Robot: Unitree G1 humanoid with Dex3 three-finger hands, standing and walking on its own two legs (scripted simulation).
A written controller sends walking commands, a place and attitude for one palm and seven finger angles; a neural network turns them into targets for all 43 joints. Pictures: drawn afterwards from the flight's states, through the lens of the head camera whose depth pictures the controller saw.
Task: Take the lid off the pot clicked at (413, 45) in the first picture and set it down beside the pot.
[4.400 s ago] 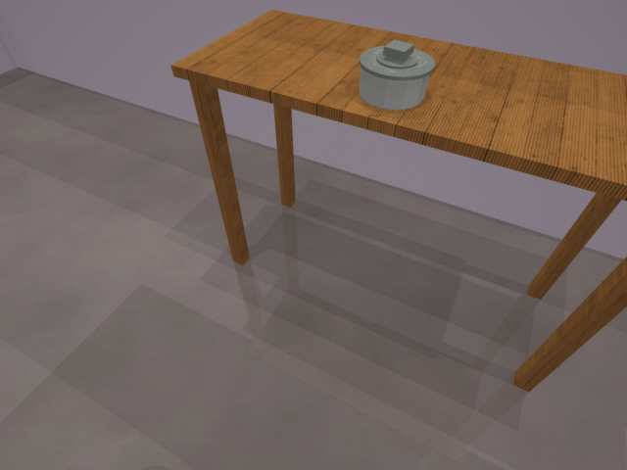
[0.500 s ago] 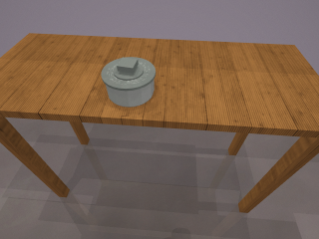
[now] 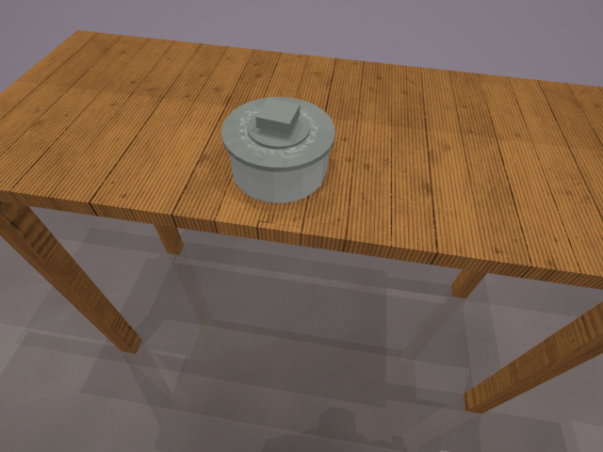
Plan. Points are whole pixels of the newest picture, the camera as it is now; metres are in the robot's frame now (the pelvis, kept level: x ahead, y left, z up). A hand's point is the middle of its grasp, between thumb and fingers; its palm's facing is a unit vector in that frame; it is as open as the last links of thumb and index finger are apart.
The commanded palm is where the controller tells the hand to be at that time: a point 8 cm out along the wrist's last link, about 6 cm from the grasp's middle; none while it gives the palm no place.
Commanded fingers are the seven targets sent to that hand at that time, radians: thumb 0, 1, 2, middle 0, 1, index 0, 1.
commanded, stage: come to a stop and stand still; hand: left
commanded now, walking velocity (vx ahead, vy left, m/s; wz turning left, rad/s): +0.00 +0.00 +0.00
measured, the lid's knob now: (278, 115) +0.51 +0.10 +0.17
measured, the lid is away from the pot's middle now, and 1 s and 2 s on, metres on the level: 0.00 0.00 0.00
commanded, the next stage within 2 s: look again from close up in 0.28 s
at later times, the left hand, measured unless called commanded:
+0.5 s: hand out of the picture +0.06 +0.18 -0.16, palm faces +0.01 -0.97 -0.24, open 7.4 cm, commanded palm none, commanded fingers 0.00 0.90 0.90 -0.20 -0.30 -0.20 -0.30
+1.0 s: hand out of the picture -0.01 +0.20 -0.17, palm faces +0.02 -0.98 -0.19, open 7.4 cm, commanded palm none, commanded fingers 0.00 0.90 0.90 -0.20 -0.30 -0.20 -0.30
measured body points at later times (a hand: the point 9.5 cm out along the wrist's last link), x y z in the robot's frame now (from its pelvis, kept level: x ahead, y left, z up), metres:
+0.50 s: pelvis +0.02 +0.00 +0.01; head +0.03 -0.01 +0.46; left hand +0.06 +0.23 -0.14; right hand +0.05 -0.25 -0.15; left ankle +0.02 +0.11 -0.73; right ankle +0.00 -0.12 -0.73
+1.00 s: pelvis -0.02 +0.02 +0.01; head -0.02 +0.04 +0.46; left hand -0.01 +0.25 -0.15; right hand +0.00 -0.21 -0.14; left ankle +0.02 +0.11 -0.73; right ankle +0.00 -0.12 -0.73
